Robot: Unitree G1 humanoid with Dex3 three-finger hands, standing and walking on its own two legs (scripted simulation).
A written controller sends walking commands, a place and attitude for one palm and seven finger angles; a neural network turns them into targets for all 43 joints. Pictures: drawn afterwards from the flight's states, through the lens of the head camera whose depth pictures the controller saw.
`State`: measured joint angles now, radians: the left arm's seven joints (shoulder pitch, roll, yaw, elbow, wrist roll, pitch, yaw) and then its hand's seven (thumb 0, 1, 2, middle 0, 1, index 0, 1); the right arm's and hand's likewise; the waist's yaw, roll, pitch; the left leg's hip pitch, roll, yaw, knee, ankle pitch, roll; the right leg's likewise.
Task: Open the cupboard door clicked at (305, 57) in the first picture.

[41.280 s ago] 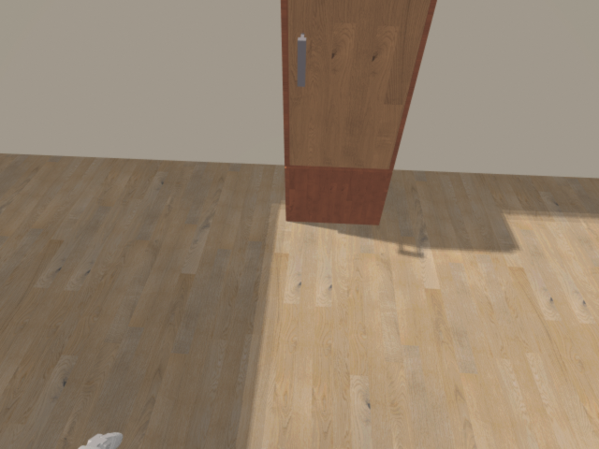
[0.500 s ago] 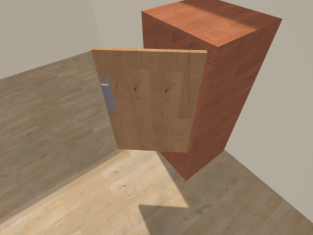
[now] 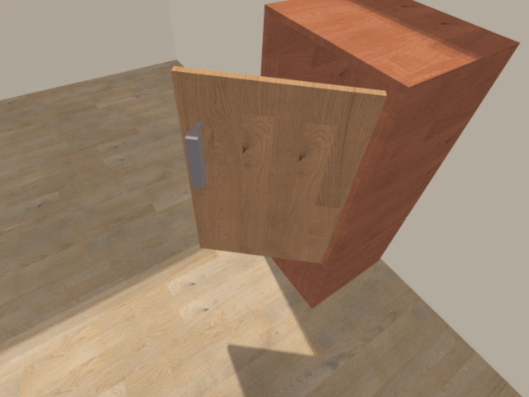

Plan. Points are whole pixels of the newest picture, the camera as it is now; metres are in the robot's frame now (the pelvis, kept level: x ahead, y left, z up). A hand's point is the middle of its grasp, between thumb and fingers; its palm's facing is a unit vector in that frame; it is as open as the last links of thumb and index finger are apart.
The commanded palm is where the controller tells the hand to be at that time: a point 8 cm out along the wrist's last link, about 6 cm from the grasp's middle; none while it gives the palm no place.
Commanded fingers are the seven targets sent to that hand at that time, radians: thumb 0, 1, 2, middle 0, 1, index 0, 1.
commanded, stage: come to a stop and stand still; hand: left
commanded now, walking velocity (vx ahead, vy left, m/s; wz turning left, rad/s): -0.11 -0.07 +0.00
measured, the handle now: (198, 154) +0.56 +0.20 +0.01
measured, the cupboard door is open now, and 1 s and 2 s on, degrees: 49 49 49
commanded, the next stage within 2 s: look again from close up in 0.90 s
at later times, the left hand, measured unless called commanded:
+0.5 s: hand out of the picture +0.13 +0.16 -0.16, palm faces +0.01 -0.97 -0.24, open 7.4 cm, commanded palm none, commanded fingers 0.00 0.90 0.90 -0.20 -0.30 -0.20 -0.30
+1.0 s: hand out of the picture +0.03 +0.17 -0.16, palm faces +0.02 -0.98 -0.21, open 7.4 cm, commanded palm none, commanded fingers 0.00 0.90 0.90 -0.20 -0.30 -0.20 -0.30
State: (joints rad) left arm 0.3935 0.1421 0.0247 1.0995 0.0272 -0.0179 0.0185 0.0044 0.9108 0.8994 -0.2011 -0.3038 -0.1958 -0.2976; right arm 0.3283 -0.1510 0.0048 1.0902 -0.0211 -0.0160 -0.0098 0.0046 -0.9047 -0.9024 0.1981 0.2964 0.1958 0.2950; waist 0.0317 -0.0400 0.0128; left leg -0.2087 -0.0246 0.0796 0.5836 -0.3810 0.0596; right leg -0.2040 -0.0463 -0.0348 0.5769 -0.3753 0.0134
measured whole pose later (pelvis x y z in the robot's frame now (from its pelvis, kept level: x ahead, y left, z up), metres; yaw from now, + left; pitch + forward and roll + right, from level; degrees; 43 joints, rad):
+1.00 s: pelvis +0.05 +0.00 +0.01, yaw +0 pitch -1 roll +0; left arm 0.33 0.14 -0.01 1.10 0.02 -0.01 0.03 0.01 0.92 0.90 -0.20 -0.30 -0.20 -0.30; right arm 0.29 -0.18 0.00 1.03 -0.02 -0.01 -0.02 0.01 -0.92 -0.90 0.20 0.30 0.20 0.30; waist 0.00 0.04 0.02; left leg -0.19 0.01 0.06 0.52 -0.32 0.01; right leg -0.27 -0.02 -0.08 0.50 -0.23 -0.02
